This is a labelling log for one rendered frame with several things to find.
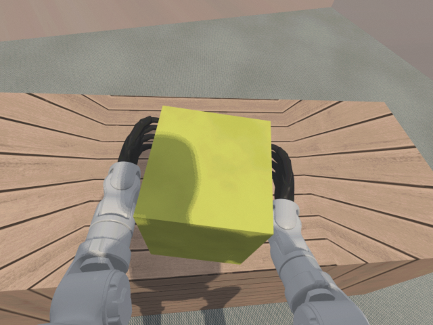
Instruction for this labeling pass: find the left robot upper arm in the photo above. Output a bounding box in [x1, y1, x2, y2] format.
[38, 269, 132, 325]

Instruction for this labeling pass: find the robot left forearm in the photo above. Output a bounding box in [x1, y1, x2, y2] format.
[49, 161, 141, 323]

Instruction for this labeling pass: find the right robot upper arm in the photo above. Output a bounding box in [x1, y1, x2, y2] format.
[293, 300, 369, 325]

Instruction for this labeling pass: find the right robot hand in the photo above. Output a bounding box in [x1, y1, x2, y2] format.
[271, 144, 294, 202]

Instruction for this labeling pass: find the left robot hand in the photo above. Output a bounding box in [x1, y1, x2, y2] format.
[118, 116, 159, 165]

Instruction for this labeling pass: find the carton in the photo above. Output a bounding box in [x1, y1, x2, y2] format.
[133, 106, 273, 265]

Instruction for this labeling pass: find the pedestal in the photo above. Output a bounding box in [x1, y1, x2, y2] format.
[0, 92, 433, 325]

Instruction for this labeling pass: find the robot right forearm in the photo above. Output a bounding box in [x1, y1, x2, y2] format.
[268, 199, 370, 325]

